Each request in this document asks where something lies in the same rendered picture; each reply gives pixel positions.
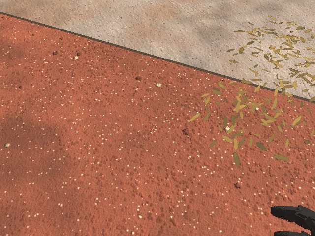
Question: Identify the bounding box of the robot right hand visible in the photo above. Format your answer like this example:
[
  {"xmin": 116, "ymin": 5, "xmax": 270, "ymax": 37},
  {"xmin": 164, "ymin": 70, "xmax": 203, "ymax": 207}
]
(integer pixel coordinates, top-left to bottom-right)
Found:
[{"xmin": 271, "ymin": 205, "xmax": 315, "ymax": 236}]

